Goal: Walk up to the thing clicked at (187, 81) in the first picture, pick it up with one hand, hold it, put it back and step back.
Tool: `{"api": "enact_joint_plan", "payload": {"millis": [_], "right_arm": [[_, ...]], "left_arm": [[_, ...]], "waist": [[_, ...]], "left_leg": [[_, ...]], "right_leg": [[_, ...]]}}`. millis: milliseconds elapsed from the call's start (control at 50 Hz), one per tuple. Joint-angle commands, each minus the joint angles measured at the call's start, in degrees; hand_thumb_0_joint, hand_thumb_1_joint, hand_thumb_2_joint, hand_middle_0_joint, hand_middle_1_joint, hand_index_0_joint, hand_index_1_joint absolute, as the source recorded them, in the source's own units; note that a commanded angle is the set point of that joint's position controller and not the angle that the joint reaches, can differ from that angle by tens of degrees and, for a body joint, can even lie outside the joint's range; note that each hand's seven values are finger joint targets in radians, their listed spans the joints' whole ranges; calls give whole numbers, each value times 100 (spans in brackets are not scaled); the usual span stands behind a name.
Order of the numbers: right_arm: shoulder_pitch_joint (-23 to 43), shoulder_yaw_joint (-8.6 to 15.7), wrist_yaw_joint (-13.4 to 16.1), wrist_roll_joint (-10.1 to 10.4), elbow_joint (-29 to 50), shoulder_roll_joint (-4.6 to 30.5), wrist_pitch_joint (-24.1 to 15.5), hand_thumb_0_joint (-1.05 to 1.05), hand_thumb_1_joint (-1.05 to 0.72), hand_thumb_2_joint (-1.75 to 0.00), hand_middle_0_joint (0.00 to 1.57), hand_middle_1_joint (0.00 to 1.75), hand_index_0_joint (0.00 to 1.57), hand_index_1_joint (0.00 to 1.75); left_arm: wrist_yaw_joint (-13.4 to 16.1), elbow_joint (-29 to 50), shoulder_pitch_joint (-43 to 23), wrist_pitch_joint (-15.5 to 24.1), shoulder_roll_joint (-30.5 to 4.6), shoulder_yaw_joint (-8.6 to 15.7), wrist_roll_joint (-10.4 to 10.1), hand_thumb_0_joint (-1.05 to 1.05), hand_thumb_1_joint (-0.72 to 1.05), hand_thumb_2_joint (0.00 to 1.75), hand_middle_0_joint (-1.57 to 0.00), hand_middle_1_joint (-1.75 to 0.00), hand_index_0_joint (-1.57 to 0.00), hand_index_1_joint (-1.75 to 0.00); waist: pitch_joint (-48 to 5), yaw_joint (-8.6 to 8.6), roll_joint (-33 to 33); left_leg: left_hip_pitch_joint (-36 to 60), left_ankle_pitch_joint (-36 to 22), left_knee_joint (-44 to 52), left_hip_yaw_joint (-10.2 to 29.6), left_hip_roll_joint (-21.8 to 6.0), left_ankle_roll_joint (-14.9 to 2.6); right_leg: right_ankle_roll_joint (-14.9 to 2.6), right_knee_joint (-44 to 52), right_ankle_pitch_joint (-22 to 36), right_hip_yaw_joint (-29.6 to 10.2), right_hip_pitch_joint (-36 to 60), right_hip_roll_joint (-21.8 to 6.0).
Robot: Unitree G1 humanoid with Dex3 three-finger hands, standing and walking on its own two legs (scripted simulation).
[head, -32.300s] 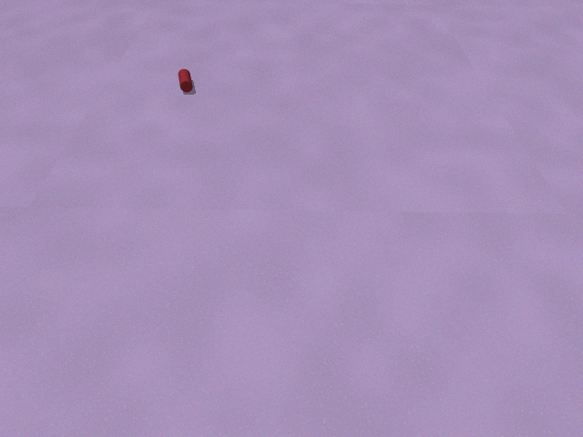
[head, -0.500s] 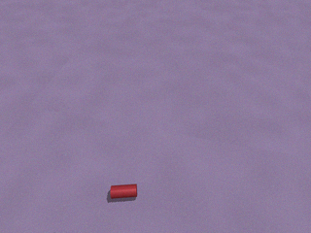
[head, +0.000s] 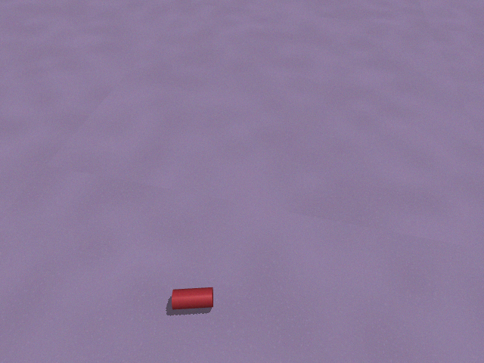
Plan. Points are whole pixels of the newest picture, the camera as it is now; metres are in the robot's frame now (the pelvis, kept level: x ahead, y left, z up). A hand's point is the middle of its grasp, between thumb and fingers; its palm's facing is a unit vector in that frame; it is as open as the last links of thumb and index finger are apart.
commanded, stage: stand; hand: left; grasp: from above
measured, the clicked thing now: (193, 298) +0.47 +0.19 -0.75
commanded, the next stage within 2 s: rise first in 0.84 s
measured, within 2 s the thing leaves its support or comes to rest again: neither
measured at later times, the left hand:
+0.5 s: hand out of the picture +0.07 +0.26 -0.16, palm faces -0.03 -0.94 -0.35, open 7.4 cm
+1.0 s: hand out of the picture +0.09 +0.25 -0.15, palm faces +0.00 -0.94 -0.35, open 7.5 cm
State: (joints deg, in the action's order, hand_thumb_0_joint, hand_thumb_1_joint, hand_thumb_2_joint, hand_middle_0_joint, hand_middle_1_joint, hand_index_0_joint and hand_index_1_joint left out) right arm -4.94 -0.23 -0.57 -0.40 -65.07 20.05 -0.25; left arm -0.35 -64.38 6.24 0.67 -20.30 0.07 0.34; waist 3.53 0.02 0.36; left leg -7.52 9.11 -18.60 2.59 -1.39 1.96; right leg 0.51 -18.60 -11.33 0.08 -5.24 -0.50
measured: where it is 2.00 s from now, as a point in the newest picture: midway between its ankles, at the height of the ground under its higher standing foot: outside the picture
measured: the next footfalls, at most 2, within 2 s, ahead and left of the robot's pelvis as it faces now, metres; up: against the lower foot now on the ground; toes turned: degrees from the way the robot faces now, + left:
none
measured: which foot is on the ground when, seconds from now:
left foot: down 0.00-1.00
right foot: down 0.00-1.00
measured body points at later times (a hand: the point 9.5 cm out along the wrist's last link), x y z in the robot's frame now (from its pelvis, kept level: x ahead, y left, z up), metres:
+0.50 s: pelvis +0.00 +0.00 +0.00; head +0.02 +0.00 +0.45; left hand +0.07 +0.31 -0.13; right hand +0.07 -0.30 -0.14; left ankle +0.01 +0.14 -0.75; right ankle -0.01 -0.12 -0.75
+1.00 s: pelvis +0.01 +0.00 +0.00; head +0.03 +0.00 +0.45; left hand +0.09 +0.30 -0.13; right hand +0.09 -0.30 -0.13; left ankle +0.01 +0.14 -0.75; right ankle -0.01 -0.12 -0.75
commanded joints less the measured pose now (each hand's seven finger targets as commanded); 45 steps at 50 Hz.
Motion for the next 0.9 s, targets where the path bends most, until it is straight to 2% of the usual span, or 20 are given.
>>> {"api": "enact_joint_plan", "payload": {"millis": [0, 80, 160, 300, 440, 480, 580, 660, 740, 880], "right_arm": [[189, 232, 78, 12, 325, 1217, -115, 0, -90, -90, 20, 30, 20, 30], [161, 233, 81, 2, 327, 1227, -121, 0, -90, -90, 20, 30, 20, 30], [155, 225, 85, 9, 335, 1227, -130, 0, -90, -90, 20, 30, 20, 30], [95, 224, 91, 1, 331, 1213, -119, 0, -90, -90, 20, 30, 20, 30], [77, 240, 87, 1, 334, 1257, -128, 0, -90, -90, 20, 30, 20, 30], [54, 234, 84, -5, 326, 1251, -125, 0, -90, -90, 20, 30, 20, 30], [53, 239, 91, 3, 342, 1247, -134, 0, -90, -90, 20, 30, 20, 30], [46, 232, 86, 17, 343, 1227, -119, 0, -90, -90, 20, 30, 20, 30], [63, 231, 96, 11, 349, 1256, -126, 0, -90, -90, 20, 30, 20, 30], [45, 225, 102, 3, 383, 1219, -109, 0, -90, -90, 20, 30, 20, 30]], "left_arm": [[74, 316, -227, 117, -1260, 264, 10, 0, 90, 90, -20, -30, -20, -30], [67, 321, -197, 105, -1260, 268, 13, 0, 90, 90, -20, -30, -20, -30], [67, 336, -125, 119, -1231, 252, 11, 0, 90, 90, -20, -30, -20, -30], [67, 338, -120, 95, -1257, 249, 9, 0, 90, 90, -20, -30, -20, -30], [58, 355, -96, 93, -1246, 236, 23, 0, 90, 90, -20, -30, -20, -30], [56, 365, -113, 98, -1242, 233, 7, 0, 90, 90, -20, -30, -20, -30], [69, 365, -90, 99, -1253, 233, 6, 0, 90, 90, -20, -30, -20, -30], [68, 349, -73, 102, -1235, 222, 0, 0, 90, 90, -20, -30, -20, -30], [76, 364, -103, 104, -1232, 229, -3, 0, 90, 90, -20, -30, -20, -30], [87, 378, -126, 96, -1279, 250, 5, 0, 90, 90, -20, -30, -20, -30]], "waist": [[-484, -34, -59], [-496, -36, -16], [-581, -4, 7], [-356, -20, -87], [-474, -14, 28], [-437, -16, -20], [-544, -5, 5], [-469, -11, -77], [-541, -5, 3], [-526, -20, -54]], "left_leg": [[106, -615, 195, 346, -545, -244], [189, -583, 199, 333, -543, -240], [229, -912, 140, 330, -573, -253], [87, -572, 225, 342, -537, -224], [128, -606, 231, 351, -561, -250], [88, -459, 241, 339, -544, -250], [161, -951, 171, 348, -566, -244], [169, -766, 178, 330, -539, -239], [212, -1006, 128, 331, -563, -259], [230, -972, 139, 304, -557, -237]], "right_leg": [[-128, 370, 593, -468, -48, -671], [-146, 356, 496, -475, -124, -653], [-147, 296, 889, -456, -10, -674], [-149, 371, 403, -468, -192, -641], [-160, 306, 488, -461, -126, -648], [-158, 336, 391, -486, -145, -666], [-167, 231, 774, -442, -32, -658], [-153, 280, 668, -473, -107, -662], [-159, 223, 966, -469, -4, -684], [-162, 232, 927, -454, -8, -670]]}}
